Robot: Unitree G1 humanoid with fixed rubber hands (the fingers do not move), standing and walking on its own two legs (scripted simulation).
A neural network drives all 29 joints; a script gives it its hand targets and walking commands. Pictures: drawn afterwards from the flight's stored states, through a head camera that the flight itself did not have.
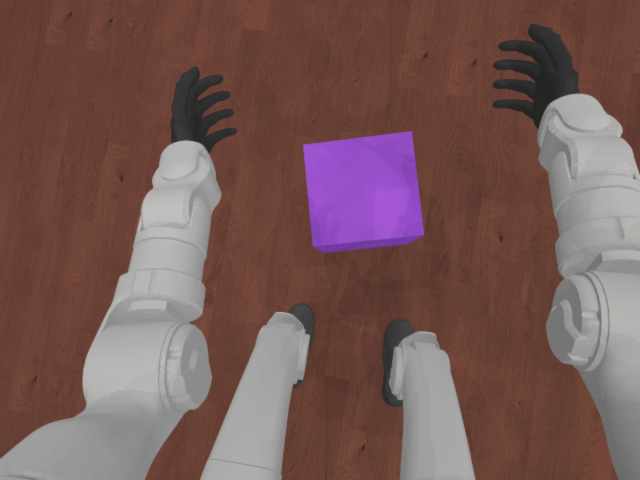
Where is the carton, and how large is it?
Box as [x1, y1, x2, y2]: [303, 131, 423, 252]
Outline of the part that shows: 411,131 303,145 312,243 314,247 323,252 405,244 423,234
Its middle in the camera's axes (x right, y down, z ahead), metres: +0.09 -0.09 +0.86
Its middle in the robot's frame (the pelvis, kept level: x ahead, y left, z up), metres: +0.49 +0.02 -0.52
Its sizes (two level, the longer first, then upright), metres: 0.210 0.200 0.250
